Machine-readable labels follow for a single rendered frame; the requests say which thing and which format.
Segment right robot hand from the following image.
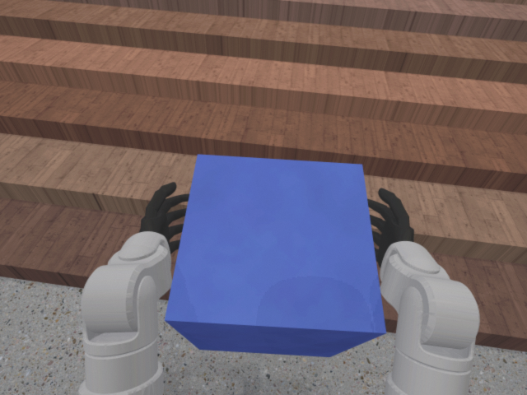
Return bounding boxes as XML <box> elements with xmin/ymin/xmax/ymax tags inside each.
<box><xmin>367</xmin><ymin>188</ymin><xmax>414</xmax><ymax>267</ymax></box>

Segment left robot hand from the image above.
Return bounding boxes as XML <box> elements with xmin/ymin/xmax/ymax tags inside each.
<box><xmin>139</xmin><ymin>182</ymin><xmax>189</xmax><ymax>254</ymax></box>

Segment robot left forearm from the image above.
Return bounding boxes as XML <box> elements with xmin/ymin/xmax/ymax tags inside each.
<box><xmin>78</xmin><ymin>231</ymin><xmax>172</xmax><ymax>395</ymax></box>

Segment carton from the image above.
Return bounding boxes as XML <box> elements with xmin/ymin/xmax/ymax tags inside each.
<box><xmin>165</xmin><ymin>154</ymin><xmax>386</xmax><ymax>357</ymax></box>

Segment robot right forearm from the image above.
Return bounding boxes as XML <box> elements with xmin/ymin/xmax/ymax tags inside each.
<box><xmin>380</xmin><ymin>241</ymin><xmax>480</xmax><ymax>395</ymax></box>

